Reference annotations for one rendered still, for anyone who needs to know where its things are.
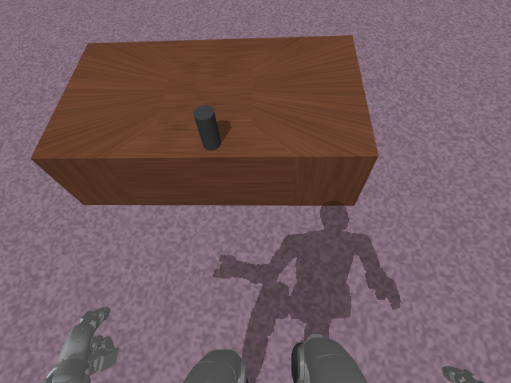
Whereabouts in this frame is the right robot hand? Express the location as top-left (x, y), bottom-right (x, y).
top-left (442, 366), bottom-right (484, 383)

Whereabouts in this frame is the left robot arm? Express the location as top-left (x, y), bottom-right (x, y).
top-left (42, 358), bottom-right (91, 383)

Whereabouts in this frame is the left robot hand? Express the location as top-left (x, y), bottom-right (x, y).
top-left (57, 307), bottom-right (119, 376)

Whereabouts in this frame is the can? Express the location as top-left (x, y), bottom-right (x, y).
top-left (193, 105), bottom-right (221, 151)

